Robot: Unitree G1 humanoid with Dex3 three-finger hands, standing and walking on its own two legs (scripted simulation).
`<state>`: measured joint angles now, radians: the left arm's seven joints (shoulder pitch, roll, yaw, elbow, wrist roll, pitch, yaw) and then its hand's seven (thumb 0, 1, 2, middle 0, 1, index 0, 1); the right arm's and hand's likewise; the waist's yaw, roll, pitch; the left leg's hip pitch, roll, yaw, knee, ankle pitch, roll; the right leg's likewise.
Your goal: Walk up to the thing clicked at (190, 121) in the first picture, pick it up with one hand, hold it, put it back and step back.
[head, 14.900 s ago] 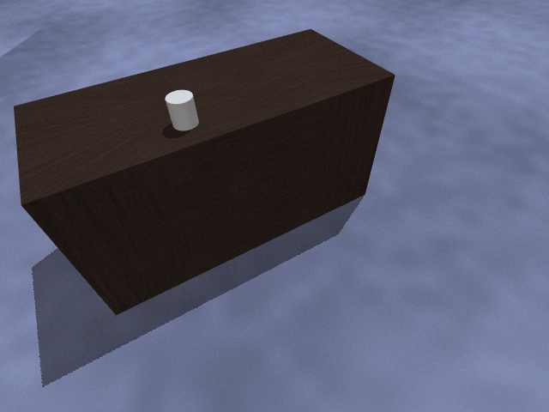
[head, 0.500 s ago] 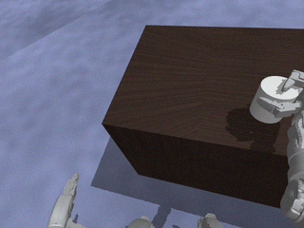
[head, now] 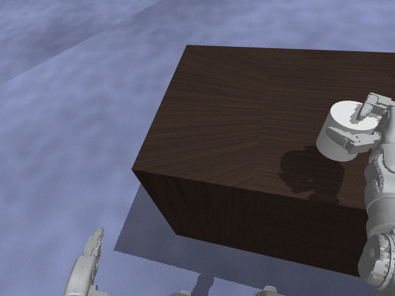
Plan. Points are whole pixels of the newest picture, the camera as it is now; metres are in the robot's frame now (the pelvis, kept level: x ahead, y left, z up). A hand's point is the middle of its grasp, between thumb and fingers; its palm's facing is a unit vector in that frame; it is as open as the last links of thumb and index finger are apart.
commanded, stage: lift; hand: right
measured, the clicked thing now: (344, 131) +0.47 -0.23 +0.04
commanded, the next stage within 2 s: hold in 1.24 s
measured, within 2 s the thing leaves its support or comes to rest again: neither
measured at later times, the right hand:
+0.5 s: hand (365, 121) +0.41 -0.21 +0.15, palm faces +0.25 +0.97 +0.00, open 7.2 cm
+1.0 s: hand (363, 131) +0.35 -0.17 +0.19, palm faces +0.24 +0.97 +0.01, open 7.1 cm
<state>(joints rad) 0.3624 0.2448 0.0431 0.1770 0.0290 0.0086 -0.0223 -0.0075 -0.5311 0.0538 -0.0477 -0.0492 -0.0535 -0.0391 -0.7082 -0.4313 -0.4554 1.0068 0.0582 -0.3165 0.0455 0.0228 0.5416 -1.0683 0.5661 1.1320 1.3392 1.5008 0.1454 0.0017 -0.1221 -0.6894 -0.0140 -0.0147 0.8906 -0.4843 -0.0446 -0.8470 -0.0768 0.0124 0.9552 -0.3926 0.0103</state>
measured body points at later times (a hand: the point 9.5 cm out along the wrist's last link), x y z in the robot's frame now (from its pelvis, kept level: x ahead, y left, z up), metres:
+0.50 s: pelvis +0.00 +0.00 +0.03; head +0.02 +0.00 +0.47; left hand +0.15 +0.26 -0.03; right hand +0.39 -0.26 +0.15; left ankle -0.03 +0.15 -0.68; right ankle +0.03 -0.12 -0.68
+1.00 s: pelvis -0.01 +0.02 +0.04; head -0.02 +0.04 +0.49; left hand +0.15 +0.27 -0.03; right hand +0.33 -0.22 +0.19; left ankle -0.03 +0.15 -0.68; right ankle +0.03 -0.12 -0.68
